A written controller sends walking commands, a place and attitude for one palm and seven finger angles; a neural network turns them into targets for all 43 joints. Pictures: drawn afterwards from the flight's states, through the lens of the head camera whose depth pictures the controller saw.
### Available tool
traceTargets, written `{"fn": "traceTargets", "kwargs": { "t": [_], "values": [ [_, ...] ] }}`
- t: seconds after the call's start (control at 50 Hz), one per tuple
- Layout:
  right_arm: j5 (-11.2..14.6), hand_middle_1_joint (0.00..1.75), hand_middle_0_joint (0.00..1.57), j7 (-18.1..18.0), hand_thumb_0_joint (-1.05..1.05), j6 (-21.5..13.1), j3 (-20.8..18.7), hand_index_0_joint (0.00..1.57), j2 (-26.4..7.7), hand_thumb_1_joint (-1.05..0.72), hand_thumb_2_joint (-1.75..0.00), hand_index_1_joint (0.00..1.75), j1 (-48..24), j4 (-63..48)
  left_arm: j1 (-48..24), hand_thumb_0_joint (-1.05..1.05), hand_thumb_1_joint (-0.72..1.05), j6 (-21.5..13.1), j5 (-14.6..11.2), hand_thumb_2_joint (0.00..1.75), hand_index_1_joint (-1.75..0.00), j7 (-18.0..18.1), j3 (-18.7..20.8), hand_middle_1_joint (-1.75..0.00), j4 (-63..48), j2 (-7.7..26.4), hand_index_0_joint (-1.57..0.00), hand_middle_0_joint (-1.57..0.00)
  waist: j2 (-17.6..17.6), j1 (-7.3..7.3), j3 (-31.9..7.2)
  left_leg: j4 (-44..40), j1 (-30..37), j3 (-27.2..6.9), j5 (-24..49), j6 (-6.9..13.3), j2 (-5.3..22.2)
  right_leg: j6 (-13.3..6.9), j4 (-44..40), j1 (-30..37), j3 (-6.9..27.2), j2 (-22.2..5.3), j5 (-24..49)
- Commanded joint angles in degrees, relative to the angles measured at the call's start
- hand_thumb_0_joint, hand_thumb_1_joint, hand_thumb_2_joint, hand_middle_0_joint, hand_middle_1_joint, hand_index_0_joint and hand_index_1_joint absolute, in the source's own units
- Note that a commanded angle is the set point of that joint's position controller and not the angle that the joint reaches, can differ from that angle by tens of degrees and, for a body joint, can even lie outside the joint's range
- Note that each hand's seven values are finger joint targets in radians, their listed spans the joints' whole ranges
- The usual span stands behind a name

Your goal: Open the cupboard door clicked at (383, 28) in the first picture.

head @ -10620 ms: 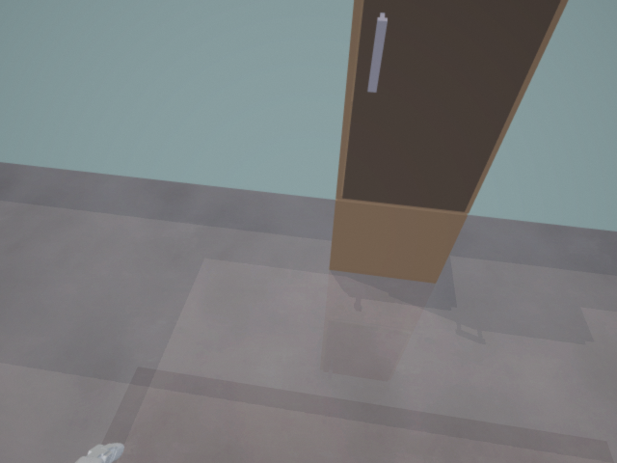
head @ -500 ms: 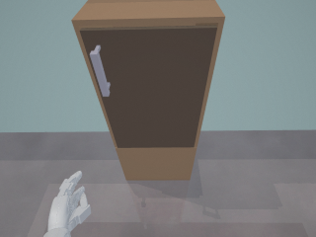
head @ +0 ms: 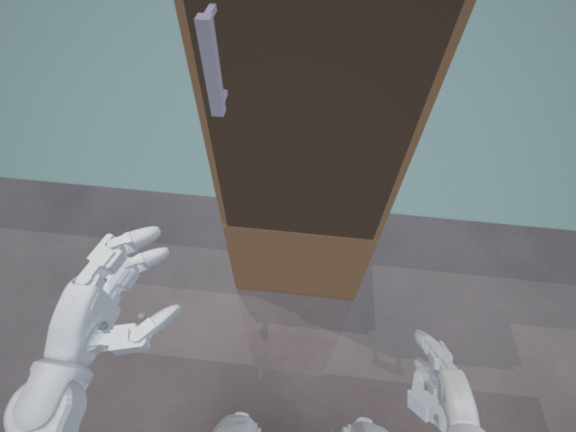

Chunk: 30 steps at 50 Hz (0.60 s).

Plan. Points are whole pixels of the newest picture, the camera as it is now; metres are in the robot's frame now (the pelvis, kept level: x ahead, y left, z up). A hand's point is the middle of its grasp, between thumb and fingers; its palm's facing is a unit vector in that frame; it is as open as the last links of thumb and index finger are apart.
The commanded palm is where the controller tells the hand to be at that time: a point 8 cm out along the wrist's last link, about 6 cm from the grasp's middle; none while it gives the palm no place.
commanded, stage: raise the hand with hooked fingers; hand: left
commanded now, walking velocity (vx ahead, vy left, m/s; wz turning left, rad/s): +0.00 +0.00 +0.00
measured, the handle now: (215, 63) +0.59 +0.18 +0.19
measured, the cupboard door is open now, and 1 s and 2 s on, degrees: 0 0 0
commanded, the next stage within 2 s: move the hooked fingers beside the handle in 1.42 s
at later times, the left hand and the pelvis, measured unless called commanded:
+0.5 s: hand (94, 247) +0.27 +0.25 +0.14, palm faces +0.04 -1.00 -0.07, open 13.0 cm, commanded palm +0.24 +0.30 +0.16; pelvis +0.01 +0.01 +0.04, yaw -1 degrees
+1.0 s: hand (62, 152) +0.34 +0.28 +0.22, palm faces +0.06 -1.00 -0.04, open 13.9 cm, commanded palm +0.29 +0.31 +0.21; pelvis +0.03 +0.00 +0.05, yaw -2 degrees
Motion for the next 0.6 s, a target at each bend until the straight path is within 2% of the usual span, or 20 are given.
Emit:
{"fn": "traceTargets", "kwargs": {
  "t": [0.0, 0.04, 0.06, 0.1, 0.14, 0.16, 0.18, 0.2, 0.22, 0.26, 0.3, 0.36, 0.38, 0.4, 0.46, 0.52, 0.54, 0.56, 0.58],
  "values": [
    [1.2, 0.30, 0.20, -1.9, 0.00, -2.6, -4.5, 0.20, -9.8, -0.90, -0.90, 0.30, -2.6, -11.2, 1.6, 0.00, 0.08, 9.2, -3.5, 0.55, -0.82, -1.0, 9.0, -0.82, -6.9, 9.9, -0.26, -0.26, 0.2, 0.28, -13.1, -15.9, 3.9, 2.1, 16.3, 2.3, -3.3, -1.0, -11.8, 16.5, 2.7, 2.6, 8.8],
    [1.1, 0.30, 0.20, -1.8, 0.00, -2.6, -4.1, 0.20, -8.8, -0.90, -0.90, 0.30, -3.0, -11.8, 1.8, 0.00, 0.04, 11.2, -5.5, 0.53, -0.86, 1.5, 11.9, -0.86, -9.1, 10.1, -0.26, -0.26, -3.0, 1.21, -13.1, -17.3, 4.1, 2.1, 17.8, 2.1, -3.2, -0.7, -12.7, 18.5, 2.4, 2.7, 9.8],
    [0.7, 0.30, 0.20, -1.7, 0.00, -2.8, -3.8, 0.20, -8.4, -0.90, -0.90, 0.30, -3.6, -11.8, 1.7, 0.00, 0.01, 11.0, -6.2, 0.52, -0.87, 2.7, 14.0, -0.87, -10.4, 11.2, -0.26, -0.26, -2.9, 2.43, -12.7, -17.9, 4.5, 1.8, 19.6, 1.8, -3.2, -1.2, -12.3, 20.1, 1.9, 3.1, 11.2],
    [0.4, 0.30, 0.20, -1.2, 0.00, -3.3, -3.8, 0.20, -8.4, -0.90, -0.90, 0.30, -1.7, -11.2, 0.3, 0.00, -0.03, 9.1, -5.8, 0.50, -0.90, 5.2, 14.2, -0.90, -12.5, 10.9, -0.27, -0.27, -1.9, 1.53, -11.0, -19.2, 5.6, 2.0, 20.3, 1.6, -2.8, -1.1, -12.5, 18.3, 1.3, 3.3, 12.2],
    [0.3, 0.30, 0.20, -0.8, 0.00, -4.2, -4.0, 0.20, -8.8, -0.90, -0.90, 0.30, -0.4, -10.4, -2.3, 0.00, -0.08, 6.5, -4.3, 0.48, -0.93, 6.7, 12.1, -0.93, -13.6, 9.5, -0.27, -0.27, -0.4, 0.23, -8.3, -19.9, 6.3, 2.2, 19.0, 1.5, -2.6, -1.1, -13.0, 15.9, 1.3, 3.5, 10.3],
    [0.0, 0.30, 0.20, -0.6, 0.00, -4.7, -3.7, 0.20, -9.3, -0.90, -0.90, 0.30, -0.4, -10.3, -5.1, 0.00, -0.10, 5.4, -4.0, 0.47, -0.94, 6.6, 10.8, -0.94, -14.8, 9.7, -0.27, -0.27, 0.8, -0.34, -7.2, -20.1, 6.9, 2.1, 19.3, 1.6, -2.6, -1.3, -13.3, 16.1, 1.6, 3.6, 10.7],
    [0.0, 0.30, 0.20, -0.7, 0.00, -5.1, -3.8, 0.20, -9.9, -0.90, -0.90, 0.30, 0.8, -9.7, -6.3, 0.00, -0.13, 4.9, -3.2, 0.46, -0.96, 6.3, 10.6, -0.96, -13.6, 10.4, -0.27, -0.27, 1.7, -0.94, -8.0, -20.3, 7.8, 2.5, 18.3, 1.7, -2.6, -1.2, -13.8, 15.7, 1.9, 3.5, 9.7],
    [0.3, 0.30, 0.20, -0.7, 0.00, -5.5, -3.8, 0.20, -10.1, -0.90, -0.90, 0.30, 1.4, -9.0, -7.2, 0.00, -0.15, 4.4, -2.8, 0.45, -0.98, 5.7, 9.4, -0.98, -12.2, 9.8, -0.27, -0.27, 2.8, -1.82, -7.2, -20.4, 8.3, 2.6, 16.8, 1.7, -2.6, -1.2, -14.6, 14.8, 2.1, 3.4, 8.3],
    [0.4, 0.30, 0.20, -1.0, 0.00, -5.9, -3.9, 0.20, -10.5, -0.90, -0.90, 0.30, 1.7, -8.5, -8.3, 0.00, -0.17, 4.2, -2.5, 0.44, -0.99, 4.8, 8.4, -0.99, -11.8, 9.7, -0.28, -0.28, 2.7, -2.21, -7.2, -20.7, 8.8, 2.6, 16.0, 1.8, -2.6, -1.1, -15.2, 14.8, 2.1, 3.3, 7.6],
    [0.8, 0.30, 0.20, -1.6, 0.00, -6.3, -3.8, 0.20, -11.3, -0.90, -0.90, 0.30, 1.6, -8.0, -11.8, 0.00, -0.22, 5.2, -2.6, 0.42, -1.02, 2.8, 7.5, -1.02, -9.6, 10.4, -0.28, -0.28, 2.4, -2.79, -6.0, -21.4, 9.5, 2.3, 13.6, 2.1, -2.7, -1.2, -16.7, 15.1, 2.6, 3.3, 5.1],
    [1.3, 0.30, 0.20, -2.5, 0.00, -6.5, -3.9, 0.20, -11.9, -0.90, -0.90, 0.30, 1.2, -7.6, -15.3, 0.00, -0.27, 6.7, -2.9, 0.40, -1.05, 1.3, 9.7, -1.05, -7.8, 13.8, -0.28, -0.28, 1.9, -2.48, -5.9, -22.6, 10.1, 2.2, 11.4, 2.4, -2.7, -1.0, -18.5, 16.1, 3.2, 2.9, 2.5],
    [1.3, 0.30, 0.20, -3.5, 0.00, -6.5, -3.4, 0.20, -12.1, -0.90, -0.90, 0.30, 0.4, -7.4, -20.0, 0.00, -0.34, 8.8, -3.7, 0.37, -1.10, 0.6, 13.7, -1.10, -6.6, 18.0, -0.29, -0.29, 3.1, -1.18, -5.9, -24.3, 12.0, 1.7, 12.3, 2.5, -2.8, -1.3, -19.6, 19.0, 3.3, 3.2, 3.3],
    [1.3, 0.30, 0.20, -3.6, 0.00, -6.4, -3.2, 0.20, -11.8, -0.90, -0.90, 0.30, -0.1, -7.6, -21.5, 0.00, -0.36, 9.2, -4.1, 0.36, -1.11, 0.6, 14.6, -1.11, -7.1, 18.5, -0.29, -0.29, 3.4, -0.77, -6.7, -24.8, 12.8, 1.7, 13.4, 2.4, -2.9, -1.4, -19.9, 20.2, 3.1, 3.0, 4.5],
    [1.3, 0.30, 0.20, -3.8, 0.00, -6.4, -3.1, 0.20, -11.6, -0.90, -0.90, 0.30, -0.1, -7.4, -21.9, 0.00, -0.38, 9.7, -4.4, 0.35, -1.12, 0.7, 15.7, -1.12, -5.9, 18.8, -0.29, -0.29, 2.6, -0.57, -7.0, -25.1, 13.5, 1.8, 14.6, 2.4, -2.9, -1.3, -20.3, 21.1, 3.1, 3.1, 6.0],
    [0.9, 0.30, 0.20, -3.6, 0.00, -6.5, -2.6, 0.20, -11.3, -0.90, -0.90, 0.30, -0.2, -7.5, -23.6, 0.00, -0.45, 10.7, -4.7, 0.32, -1.17, 0.9, 17.0, -1.17, -5.2, 19.5, -0.30, -0.30, 5.3, 0.46, -7.9, -26.1, 16.0, 2.0, 20.3, 2.0, -3.0, -1.8, -20.1, 24.2, 2.6, 3.5, 13.1],
    [1.3, 0.30, 0.20, -3.4, 0.00, -6.2, -2.5, 0.20, -11.3, -0.90, -0.90, 0.30, -0.4, -7.2, -25.0, 0.00, -0.50, 13.2, -4.5, 0.30, -1.20, -0.2, 15.7, -1.20, -1.5, 18.1, -0.30, -0.30, 4.6, 0.01, -6.2, -26.8, 17.0, 2.8, 22.0, 2.0, -2.9, -1.5, -21.1, 24.4, 2.5, 3.4, 16.5],
    [1.5, 0.30, 0.20, -3.4, 0.00, -6.0, -2.5, 0.20, -11.4, -0.90, -0.90, 0.30, -0.2, -7.1, -25.7, 0.00, -0.50, 14.3, -4.4, 0.30, -1.20, -0.7, 14.7, -1.20, -0.2, 17.4, -0.30, -0.30, 3.1, -0.45, -5.4, -27.2, 17.3, 2.7, 21.9, 2.1, -2.8, -1.4, -21.5, 24.0, 2.3, 3.5, 16.6],
    [1.4, 0.30, 0.20, -3.5, 0.00, -5.7, -2.3, 0.20, -11.6, -0.90, -0.90, 0.30, -0.1, -7.2, -26.2, 0.00, -0.50, 15.6, -4.5, 0.30, -1.20, -1.6, 14.5, -1.20, 1.1, 17.4, -0.30, -0.30, 3.3, -0.07, -4.9, -27.4, 17.7, 2.8, 22.9, 2.1, -2.9, -1.6, -21.8, 25.2, 2.4, 3.8, 17.7],
    [1.7, 0.30, 0.20, -3.5, 0.00, -5.4, -2.2, 0.20, -11.7, -0.90, -0.90, 0.30, -0.4, -7.2, -28.0, 0.00, -0.50, 16.7, -4.3, 0.30, -1.20, -2.3, 14.1, -1.20, 1.8, 17.7, -0.30, -0.30, 2.5, -0.51, -3.9, -27.8, 17.8, 3.0, 22.6, 2.2, -2.8, -1.4, -22.4, 24.7, 2.5, 3.6, 17.9]
  ]
}}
